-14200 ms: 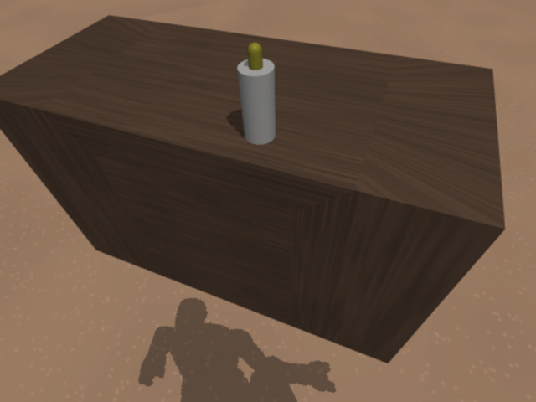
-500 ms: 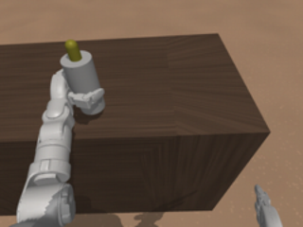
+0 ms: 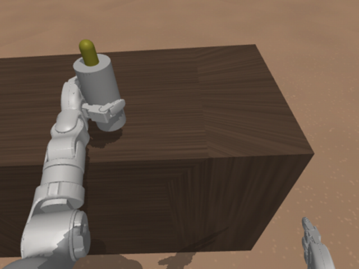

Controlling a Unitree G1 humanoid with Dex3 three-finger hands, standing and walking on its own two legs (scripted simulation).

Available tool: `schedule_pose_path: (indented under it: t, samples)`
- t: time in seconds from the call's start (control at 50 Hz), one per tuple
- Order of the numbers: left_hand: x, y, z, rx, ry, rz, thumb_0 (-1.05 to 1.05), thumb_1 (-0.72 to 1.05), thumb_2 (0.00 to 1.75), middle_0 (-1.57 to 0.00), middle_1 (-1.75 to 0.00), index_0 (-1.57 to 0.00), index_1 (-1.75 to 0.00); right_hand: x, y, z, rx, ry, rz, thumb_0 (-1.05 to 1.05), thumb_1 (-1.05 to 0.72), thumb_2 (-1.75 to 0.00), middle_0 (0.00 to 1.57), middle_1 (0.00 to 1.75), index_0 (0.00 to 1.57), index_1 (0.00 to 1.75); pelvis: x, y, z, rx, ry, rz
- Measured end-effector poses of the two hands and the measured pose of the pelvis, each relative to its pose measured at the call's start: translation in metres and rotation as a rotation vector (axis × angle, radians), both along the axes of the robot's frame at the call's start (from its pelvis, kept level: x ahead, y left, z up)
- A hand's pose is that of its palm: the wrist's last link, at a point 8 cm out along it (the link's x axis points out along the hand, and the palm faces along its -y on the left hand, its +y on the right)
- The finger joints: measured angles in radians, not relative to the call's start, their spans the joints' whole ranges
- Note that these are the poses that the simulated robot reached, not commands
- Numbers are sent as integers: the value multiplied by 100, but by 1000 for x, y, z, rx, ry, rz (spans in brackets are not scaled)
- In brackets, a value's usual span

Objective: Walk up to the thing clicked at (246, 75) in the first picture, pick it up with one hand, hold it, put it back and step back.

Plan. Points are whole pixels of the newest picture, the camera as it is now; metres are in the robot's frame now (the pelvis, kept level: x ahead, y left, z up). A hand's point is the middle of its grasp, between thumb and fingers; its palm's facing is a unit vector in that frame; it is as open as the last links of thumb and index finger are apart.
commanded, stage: lift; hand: left
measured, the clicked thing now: (100, 87) +0.44 +0.18 +0.21
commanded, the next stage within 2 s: hold in 1.14 s
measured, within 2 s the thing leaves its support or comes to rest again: neither
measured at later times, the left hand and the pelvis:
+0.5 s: hand (88, 80) +0.39 +0.18 +0.26, palm faces +0.13 -0.99 -0.04, open 9.7 cm; pelvis +0.01 +0.00 +0.01, yaw +1 degrees
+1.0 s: hand (78, 68) +0.35 +0.17 +0.31, palm faces +0.10 -0.99 -0.02, open 9.7 cm; pelvis +0.00 -0.01 +0.01, yaw +2 degrees
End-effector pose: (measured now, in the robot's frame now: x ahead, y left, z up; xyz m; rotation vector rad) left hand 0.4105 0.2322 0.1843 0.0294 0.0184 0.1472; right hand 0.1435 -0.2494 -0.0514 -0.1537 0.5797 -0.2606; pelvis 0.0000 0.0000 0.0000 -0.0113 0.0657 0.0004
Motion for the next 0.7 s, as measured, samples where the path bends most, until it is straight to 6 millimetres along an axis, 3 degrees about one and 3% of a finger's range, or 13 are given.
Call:
schedule_pose_path:
  t: [0.28,0.52,0.7]
  samples:
    - [-23,-2,40,16,-61,-11,0,-39,115,-74,-101,-76,-101,6,12,-2,35,-30,29,-1,52,-6,5,5,6,5,5,1,6,-2,-41,4]
    - [-52,-6,82,16,-73,-24,0,-39,115,-73,-102,-76,-102,19,8,-4,53,-44,49,-1,52,-6,5,5,6,5,5,-3,9,7,-78,19]
    - [-68,-12,98,1,-53,-41,0,-38,114,-73,-102,-75,-103,23,5,-3,65,-66,63,-1,53,-6,5,5,6,5,3,-6,11,12,-92,26]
